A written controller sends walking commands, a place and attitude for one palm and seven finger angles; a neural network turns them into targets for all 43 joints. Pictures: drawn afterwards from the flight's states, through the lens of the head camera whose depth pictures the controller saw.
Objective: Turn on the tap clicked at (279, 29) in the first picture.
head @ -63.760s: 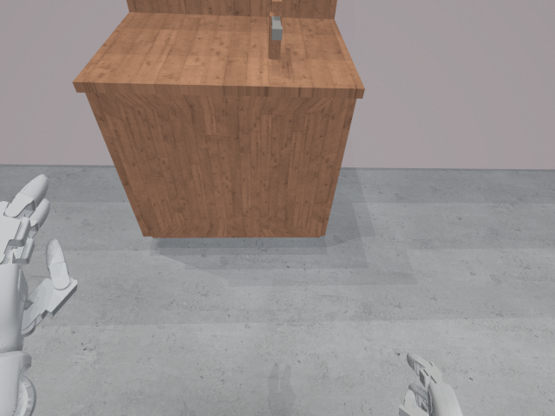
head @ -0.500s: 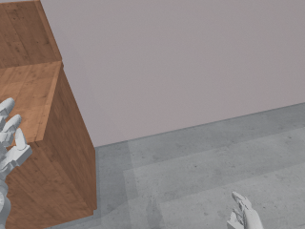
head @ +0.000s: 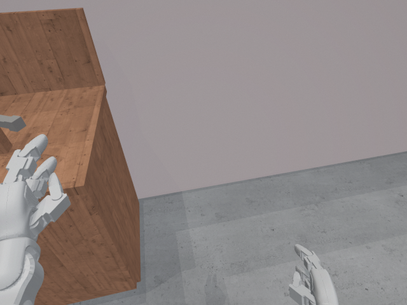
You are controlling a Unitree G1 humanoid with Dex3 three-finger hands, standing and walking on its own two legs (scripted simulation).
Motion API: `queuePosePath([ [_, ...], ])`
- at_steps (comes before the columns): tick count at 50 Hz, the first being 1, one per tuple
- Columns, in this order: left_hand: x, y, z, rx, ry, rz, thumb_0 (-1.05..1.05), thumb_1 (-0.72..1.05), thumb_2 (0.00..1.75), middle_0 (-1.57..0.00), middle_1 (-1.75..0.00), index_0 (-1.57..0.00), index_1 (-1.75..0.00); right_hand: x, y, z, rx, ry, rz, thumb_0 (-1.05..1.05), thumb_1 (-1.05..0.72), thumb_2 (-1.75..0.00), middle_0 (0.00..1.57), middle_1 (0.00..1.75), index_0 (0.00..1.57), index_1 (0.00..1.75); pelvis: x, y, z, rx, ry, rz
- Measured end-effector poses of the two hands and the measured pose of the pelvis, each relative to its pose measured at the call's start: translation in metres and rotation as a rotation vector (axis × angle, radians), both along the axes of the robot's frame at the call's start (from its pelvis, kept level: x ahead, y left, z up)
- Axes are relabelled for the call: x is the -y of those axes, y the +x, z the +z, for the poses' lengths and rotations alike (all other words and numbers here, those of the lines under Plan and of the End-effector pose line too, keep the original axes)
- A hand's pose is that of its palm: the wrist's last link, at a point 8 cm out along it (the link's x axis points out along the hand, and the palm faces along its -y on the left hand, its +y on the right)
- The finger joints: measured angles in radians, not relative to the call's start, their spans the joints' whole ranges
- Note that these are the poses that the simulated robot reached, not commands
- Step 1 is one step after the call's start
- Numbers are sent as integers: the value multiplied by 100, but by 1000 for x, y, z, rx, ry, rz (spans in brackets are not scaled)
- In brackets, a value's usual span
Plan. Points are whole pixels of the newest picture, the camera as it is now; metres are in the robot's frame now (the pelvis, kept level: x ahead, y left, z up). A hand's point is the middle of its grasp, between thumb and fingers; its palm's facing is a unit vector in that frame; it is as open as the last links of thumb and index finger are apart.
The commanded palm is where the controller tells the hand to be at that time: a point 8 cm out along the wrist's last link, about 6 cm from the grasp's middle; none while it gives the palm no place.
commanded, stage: turn the palm inward beside the body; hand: left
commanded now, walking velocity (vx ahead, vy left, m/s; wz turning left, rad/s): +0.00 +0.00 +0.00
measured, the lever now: (15, 123) +0.42 +0.55 +0.14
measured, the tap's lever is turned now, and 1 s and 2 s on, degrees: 62 62 62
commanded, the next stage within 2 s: reach beside the lever's end, fingers flat in 0.84 s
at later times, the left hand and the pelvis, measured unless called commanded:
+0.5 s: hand (48, 205) +0.17 +0.26 +0.19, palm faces +0.49 -0.87 -0.07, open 7.4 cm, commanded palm +0.12 +0.29 +0.21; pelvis -0.01 +0.01 +0.00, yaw +1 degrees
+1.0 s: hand (60, 206) +0.17 +0.24 +0.20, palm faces +0.48 -0.87 -0.08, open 7.4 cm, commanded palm +0.12 +0.28 +0.20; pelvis -0.01 +0.00 +0.00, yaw +0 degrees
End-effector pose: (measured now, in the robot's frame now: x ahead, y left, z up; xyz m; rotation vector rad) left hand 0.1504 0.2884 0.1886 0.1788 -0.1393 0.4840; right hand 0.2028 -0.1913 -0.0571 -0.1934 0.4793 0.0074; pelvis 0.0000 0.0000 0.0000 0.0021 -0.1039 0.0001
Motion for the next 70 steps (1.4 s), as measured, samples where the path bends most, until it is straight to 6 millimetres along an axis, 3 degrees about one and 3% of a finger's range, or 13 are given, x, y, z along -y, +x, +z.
queuePosePath([
  [11,-6,-11,5,6,-35,-5,2,89,90,-20,-30,-21,-30,-25,14,13,35,5,47,1,-90,-90,21,30,20,30,-14,-2,2,19,-3,6],
  [23,-8,-21,8,-11,-79,13,2,89,90,-20,-30,-21,-30,-34,6,13,26,18,61,1,-90,-90,21,30,20,30,-16,-10,3,40,-6,9],
  [37,1,-25,8,-17,-81,17,2,90,90,-20,-30,-21,-30,-18,-7,9,15,15,35,1,-90,-90,21,30,20,30,-8,-15,3,50,-6,7],
  [51,10,-21,8,-16,-75,15,2,89,90,-20,-30,-21,-30,-3,-1,8,22,17,18,1,-90,-90,21,30,20,30,2,-9,3,44,-3,5],
  [70,-1,11,-4,-59,-86,48,2,90,90,-20,-30,-21,-30,19,2,-1,-18,9,-40,1,-90,-90,21,30,20,30,12,4,2,14,8,-3],
])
